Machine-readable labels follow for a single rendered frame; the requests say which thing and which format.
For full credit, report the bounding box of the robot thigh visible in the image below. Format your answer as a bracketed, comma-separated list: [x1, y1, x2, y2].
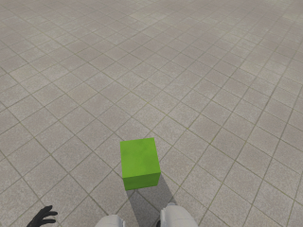
[95, 215, 126, 227]
[160, 205, 199, 227]

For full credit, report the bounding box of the robot left hand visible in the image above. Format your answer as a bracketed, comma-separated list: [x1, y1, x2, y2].
[27, 205, 58, 227]

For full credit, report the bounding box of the carton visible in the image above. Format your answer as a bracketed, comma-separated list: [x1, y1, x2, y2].
[119, 137, 161, 191]

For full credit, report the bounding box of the robot right thigh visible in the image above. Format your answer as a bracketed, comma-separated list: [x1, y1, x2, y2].
[160, 205, 199, 227]

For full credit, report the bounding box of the robot left thigh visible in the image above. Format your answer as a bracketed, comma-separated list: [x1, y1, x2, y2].
[95, 215, 126, 227]

